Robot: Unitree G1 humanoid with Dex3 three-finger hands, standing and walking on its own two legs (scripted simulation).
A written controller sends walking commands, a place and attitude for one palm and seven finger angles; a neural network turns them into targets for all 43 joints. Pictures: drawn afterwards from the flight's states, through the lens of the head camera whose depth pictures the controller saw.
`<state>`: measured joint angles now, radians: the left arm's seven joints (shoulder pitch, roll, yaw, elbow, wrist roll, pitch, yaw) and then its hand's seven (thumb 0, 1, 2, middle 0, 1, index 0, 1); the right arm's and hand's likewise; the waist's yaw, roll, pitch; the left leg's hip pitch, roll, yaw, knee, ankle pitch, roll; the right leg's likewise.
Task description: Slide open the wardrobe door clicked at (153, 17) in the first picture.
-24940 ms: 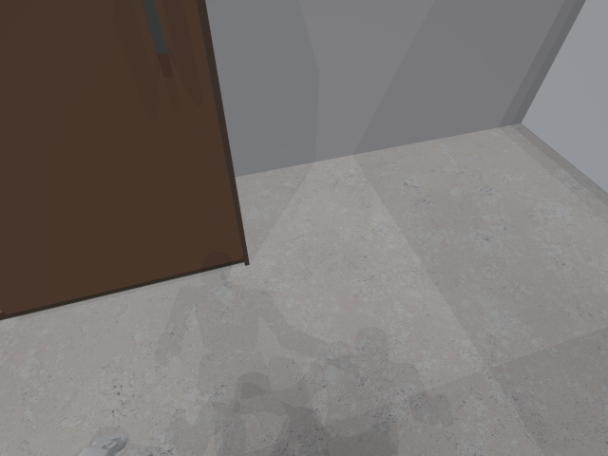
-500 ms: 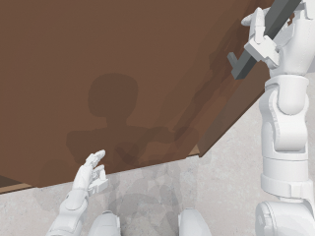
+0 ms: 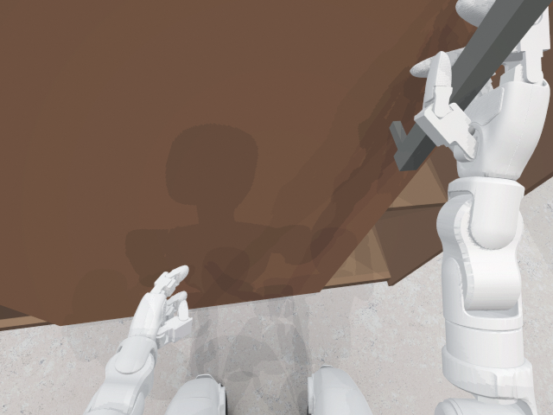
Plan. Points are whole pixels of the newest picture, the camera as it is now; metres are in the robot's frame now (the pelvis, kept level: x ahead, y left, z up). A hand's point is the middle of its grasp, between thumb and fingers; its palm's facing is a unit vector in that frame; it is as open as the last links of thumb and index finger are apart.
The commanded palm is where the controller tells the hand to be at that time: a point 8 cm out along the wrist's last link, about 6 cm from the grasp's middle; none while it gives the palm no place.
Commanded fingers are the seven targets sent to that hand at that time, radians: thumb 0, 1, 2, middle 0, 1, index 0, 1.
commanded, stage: step sideways, sliding the door along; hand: right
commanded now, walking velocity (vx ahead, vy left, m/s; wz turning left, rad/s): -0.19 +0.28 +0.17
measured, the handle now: (453, 66) +0.40 -0.15 +0.26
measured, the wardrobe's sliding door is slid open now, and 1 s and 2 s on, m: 0.28 0.64 0.67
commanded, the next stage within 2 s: stop walking and hold the door there in 1.28 s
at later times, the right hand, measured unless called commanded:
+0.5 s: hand (222, 119) +0.34 +0.06 +0.25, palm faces +0.09 +0.99 -0.07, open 7.0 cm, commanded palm +0.31 +0.07 +0.24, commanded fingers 0.00 -0.90 -0.90 0.45 1.40 0.45 1.40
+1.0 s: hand out of the picture +0.32 +0.23 +0.25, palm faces +0.11 +0.99 -0.08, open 6.7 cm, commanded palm +0.29 +0.25 +0.24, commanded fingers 0.00 -0.90 -0.90 0.45 1.40 0.45 1.40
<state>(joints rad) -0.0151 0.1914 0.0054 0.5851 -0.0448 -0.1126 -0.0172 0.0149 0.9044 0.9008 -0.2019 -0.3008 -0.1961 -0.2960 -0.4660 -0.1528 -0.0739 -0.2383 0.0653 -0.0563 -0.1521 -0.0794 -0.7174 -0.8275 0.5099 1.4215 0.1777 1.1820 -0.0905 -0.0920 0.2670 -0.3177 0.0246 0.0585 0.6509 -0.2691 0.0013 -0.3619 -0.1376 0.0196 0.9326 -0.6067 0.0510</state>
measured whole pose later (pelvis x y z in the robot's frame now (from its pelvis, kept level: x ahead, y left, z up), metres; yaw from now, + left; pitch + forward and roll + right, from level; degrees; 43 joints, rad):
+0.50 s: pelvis -0.05 +0.15 -0.01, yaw +3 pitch -5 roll +2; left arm 0.02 0.19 0.02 0.60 -0.07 -0.04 -0.02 0.01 0.90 0.90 -0.20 -0.30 -0.20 -0.30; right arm -0.59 -0.14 -0.06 -0.05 0.06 -0.06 -0.17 -0.02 -0.73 -0.85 0.42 1.42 0.11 1.20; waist -0.07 -0.12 0.25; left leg -0.24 0.02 0.08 0.68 -0.37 -0.02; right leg -0.36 -0.25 0.03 0.85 -0.48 0.06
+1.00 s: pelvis -0.11 +0.33 -0.01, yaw +4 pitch -5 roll +3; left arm 0.05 0.20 0.02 0.66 -0.07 -0.02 0.01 0.01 0.90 0.90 -0.20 -0.30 -0.20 -0.30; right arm -0.80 -0.19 -0.10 0.26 0.08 -0.06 -0.16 -0.02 -0.73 -0.85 0.45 1.40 0.13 1.31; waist -0.08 -0.14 0.23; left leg -0.19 0.03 0.11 0.68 -0.41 -0.04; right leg -0.39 -0.31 0.05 0.80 -0.36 0.05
